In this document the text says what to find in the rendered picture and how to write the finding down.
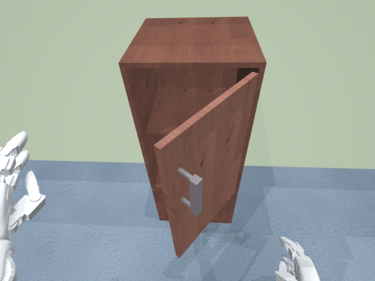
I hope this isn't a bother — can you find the handle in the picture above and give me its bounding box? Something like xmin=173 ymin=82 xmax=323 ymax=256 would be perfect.
xmin=178 ymin=167 xmax=203 ymax=217

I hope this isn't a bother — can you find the cupboard door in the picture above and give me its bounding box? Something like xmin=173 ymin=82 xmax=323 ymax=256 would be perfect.
xmin=154 ymin=72 xmax=258 ymax=258

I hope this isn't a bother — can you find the robot right hand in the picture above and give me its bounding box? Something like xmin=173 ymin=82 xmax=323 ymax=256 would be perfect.
xmin=275 ymin=237 xmax=320 ymax=281

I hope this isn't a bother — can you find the robot left hand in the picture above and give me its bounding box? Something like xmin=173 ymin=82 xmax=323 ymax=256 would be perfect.
xmin=0 ymin=131 xmax=46 ymax=240

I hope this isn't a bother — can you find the robot left forearm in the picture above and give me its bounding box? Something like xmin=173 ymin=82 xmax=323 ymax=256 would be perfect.
xmin=0 ymin=239 xmax=18 ymax=281

